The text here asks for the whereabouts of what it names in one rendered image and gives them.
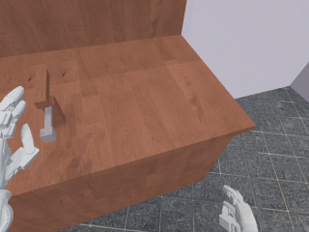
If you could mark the left robot hand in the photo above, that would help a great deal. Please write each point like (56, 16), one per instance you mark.
(11, 108)

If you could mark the robot left forearm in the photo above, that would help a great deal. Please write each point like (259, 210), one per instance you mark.
(6, 211)

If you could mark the right robot hand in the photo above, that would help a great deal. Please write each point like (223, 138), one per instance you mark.
(239, 218)

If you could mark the tap lever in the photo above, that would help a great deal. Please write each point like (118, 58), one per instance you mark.
(48, 134)

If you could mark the counter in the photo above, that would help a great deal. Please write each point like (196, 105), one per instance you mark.
(137, 112)

